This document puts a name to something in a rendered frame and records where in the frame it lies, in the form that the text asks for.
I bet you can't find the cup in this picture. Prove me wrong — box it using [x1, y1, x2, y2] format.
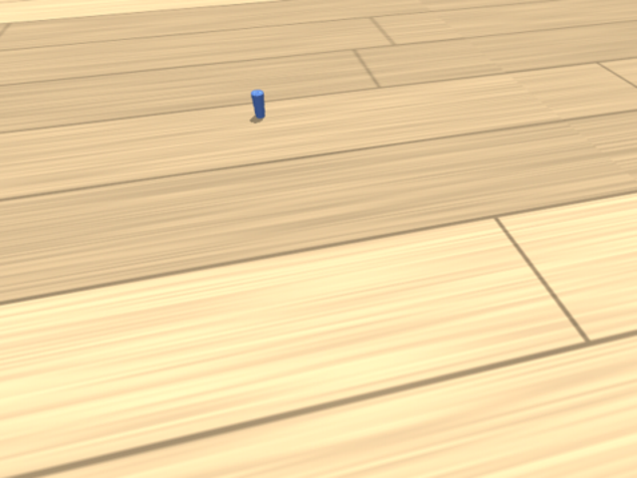
[251, 90, 265, 119]

